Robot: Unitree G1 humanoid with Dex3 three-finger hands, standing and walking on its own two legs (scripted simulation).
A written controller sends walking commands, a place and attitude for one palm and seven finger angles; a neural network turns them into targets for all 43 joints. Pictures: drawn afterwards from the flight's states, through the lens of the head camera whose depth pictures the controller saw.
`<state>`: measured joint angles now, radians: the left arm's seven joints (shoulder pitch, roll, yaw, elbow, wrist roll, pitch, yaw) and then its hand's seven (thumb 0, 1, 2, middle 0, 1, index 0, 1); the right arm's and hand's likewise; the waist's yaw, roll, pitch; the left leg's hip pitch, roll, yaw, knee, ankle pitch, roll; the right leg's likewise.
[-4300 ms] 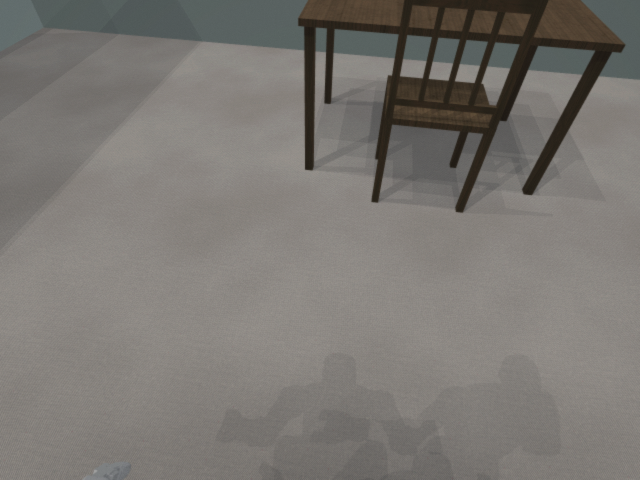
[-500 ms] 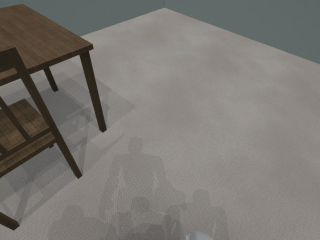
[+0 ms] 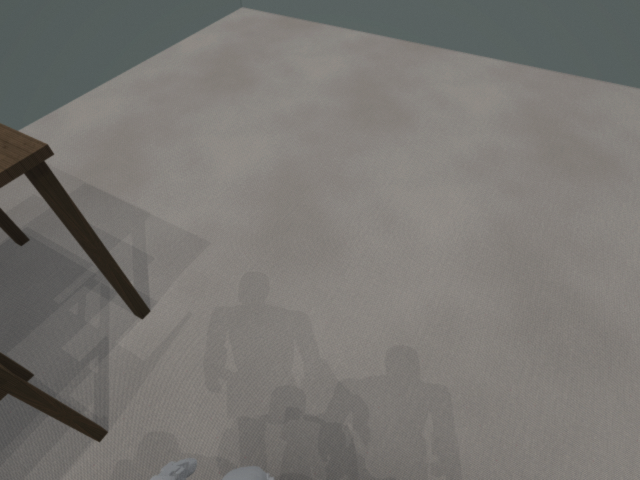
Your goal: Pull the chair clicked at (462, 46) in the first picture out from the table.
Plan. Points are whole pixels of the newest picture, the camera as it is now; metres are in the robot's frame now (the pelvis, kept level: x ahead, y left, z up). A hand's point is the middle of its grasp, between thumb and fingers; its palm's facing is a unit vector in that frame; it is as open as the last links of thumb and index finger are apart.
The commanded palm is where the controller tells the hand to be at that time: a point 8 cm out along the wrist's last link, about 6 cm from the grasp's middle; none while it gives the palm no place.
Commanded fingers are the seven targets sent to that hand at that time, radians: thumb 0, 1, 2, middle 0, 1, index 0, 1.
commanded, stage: turn to face it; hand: left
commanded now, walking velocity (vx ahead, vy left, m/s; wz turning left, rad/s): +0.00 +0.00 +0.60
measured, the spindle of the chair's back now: out of the picture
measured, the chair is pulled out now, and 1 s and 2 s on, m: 0.00 0.00 0.00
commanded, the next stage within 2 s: take the last steps up to it in 1.76 s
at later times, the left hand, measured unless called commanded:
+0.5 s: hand out of the picture +0.04 +0.27 -0.17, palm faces +0.32 -0.92 -0.25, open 7.4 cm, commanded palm none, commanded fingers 0.00 0.90 0.90 -0.20 -0.30 -0.20 -0.30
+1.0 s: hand out of the picture -0.02 +0.16 -0.14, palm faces +0.57 -0.77 -0.29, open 7.4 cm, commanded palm none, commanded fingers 0.00 0.90 0.90 -0.20 -0.30 -0.20 -0.30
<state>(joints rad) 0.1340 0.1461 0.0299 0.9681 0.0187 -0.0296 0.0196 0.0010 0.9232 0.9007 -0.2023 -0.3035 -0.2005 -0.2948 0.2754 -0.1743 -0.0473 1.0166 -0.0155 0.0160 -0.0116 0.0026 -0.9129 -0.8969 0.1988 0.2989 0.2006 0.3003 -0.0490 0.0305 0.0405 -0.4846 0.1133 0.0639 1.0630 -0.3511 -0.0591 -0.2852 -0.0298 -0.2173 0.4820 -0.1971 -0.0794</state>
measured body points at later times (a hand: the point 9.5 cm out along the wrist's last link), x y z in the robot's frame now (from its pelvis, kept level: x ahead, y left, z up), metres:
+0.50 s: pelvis +0.03 +0.04 +0.00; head +0.06 +0.07 +0.45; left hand +0.02 +0.32 -0.15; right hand +0.15 -0.19 -0.13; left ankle +0.03 +0.12 -0.74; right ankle +0.05 -0.13 -0.65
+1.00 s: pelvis +0.03 -0.05 +0.01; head +0.06 -0.07 +0.45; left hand -0.05 +0.20 -0.12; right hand +0.23 -0.24 -0.15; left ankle -0.07 +0.08 -0.64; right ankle +0.08 -0.13 -0.74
